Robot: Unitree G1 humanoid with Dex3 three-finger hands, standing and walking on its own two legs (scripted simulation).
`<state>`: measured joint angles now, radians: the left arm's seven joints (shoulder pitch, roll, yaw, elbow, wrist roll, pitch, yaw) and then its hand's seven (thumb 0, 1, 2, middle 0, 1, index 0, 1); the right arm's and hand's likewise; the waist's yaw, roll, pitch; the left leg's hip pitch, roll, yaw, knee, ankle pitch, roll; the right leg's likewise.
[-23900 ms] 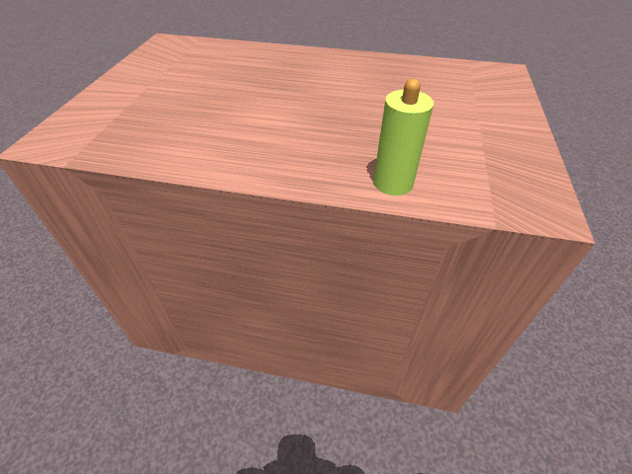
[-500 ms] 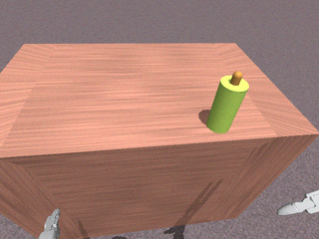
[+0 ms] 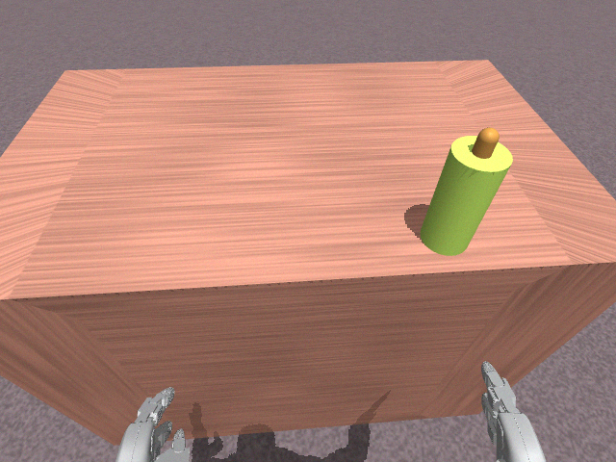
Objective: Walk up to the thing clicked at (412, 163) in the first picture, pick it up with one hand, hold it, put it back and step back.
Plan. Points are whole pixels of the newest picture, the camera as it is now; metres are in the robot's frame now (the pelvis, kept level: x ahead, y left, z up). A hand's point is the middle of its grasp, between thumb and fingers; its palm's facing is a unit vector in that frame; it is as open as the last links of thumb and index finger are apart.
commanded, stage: home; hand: right
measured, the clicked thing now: (464, 191) +0.44 -0.21 +0.13
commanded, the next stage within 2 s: none
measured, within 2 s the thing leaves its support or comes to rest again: neither
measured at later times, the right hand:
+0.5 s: hand (440, 431) +0.19 -0.18 -0.10, palm faces +0.09 +0.97 -0.24, open 17.4 cm
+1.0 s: hand out of the picture +0.07 -0.27 -0.14, palm faces -0.09 +0.92 -0.39, open 17.5 cm
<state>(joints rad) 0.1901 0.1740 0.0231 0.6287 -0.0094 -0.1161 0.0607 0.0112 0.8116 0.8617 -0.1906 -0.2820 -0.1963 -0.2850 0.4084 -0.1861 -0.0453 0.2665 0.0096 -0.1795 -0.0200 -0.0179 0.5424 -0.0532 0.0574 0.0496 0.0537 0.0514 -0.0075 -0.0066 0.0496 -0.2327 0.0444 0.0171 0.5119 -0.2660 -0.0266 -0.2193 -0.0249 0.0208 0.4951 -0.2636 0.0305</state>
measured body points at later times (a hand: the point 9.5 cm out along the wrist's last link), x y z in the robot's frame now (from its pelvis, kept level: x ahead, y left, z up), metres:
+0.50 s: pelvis +0.01 +0.00 +0.00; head +0.04 +0.00 +0.45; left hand +0.14 +0.24 -0.11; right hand +0.19 -0.23 -0.08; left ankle +0.00 +0.13 -0.74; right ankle +0.00 -0.14 -0.74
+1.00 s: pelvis +0.00 +0.00 +0.00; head +0.00 +0.01 +0.45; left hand +0.05 +0.31 -0.13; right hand +0.07 -0.31 -0.12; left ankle +0.00 +0.13 -0.74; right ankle +0.00 -0.14 -0.74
